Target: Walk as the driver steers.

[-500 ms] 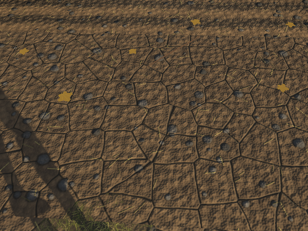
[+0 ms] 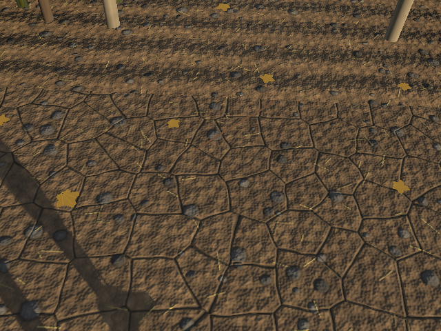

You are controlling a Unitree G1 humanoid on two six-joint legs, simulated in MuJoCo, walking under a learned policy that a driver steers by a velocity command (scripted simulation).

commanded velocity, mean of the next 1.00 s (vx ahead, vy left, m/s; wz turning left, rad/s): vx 0.50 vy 0.00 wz -0.15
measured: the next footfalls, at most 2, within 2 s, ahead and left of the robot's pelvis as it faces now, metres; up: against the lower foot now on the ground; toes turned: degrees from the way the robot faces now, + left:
right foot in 0.48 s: +0.42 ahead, -0.28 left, -0.15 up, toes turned -18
left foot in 0.96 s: +0.79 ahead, -0.16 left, -0.16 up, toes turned -9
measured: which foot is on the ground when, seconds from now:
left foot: down 0.00-0.48, up 0.50-0.94, down 0.96-1.00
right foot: up 0.00-0.46, down 0.48-0.98, up 1.00-1.00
